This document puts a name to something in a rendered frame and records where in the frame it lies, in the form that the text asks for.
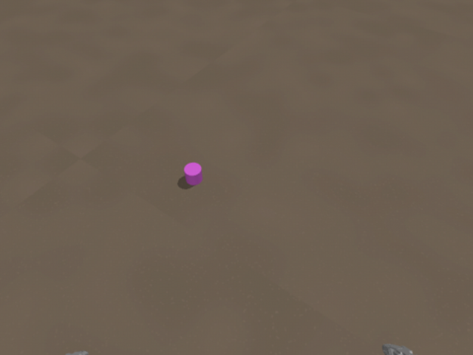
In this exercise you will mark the can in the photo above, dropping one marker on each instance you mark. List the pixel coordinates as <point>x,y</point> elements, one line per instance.
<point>193,173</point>

